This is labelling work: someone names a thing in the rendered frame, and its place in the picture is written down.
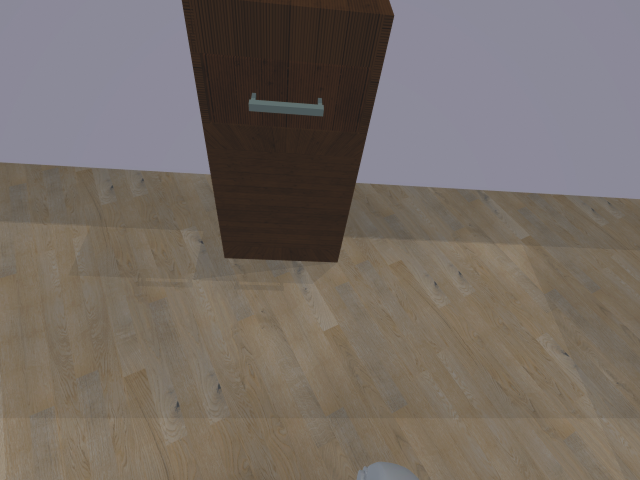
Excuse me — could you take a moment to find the cabinet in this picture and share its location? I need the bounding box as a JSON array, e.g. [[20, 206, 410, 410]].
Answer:
[[182, 0, 394, 262]]

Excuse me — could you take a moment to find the handle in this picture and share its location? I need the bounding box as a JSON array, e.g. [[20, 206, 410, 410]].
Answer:
[[249, 93, 324, 116]]

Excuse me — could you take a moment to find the drawer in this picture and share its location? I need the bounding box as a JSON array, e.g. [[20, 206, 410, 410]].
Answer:
[[202, 53, 371, 132]]

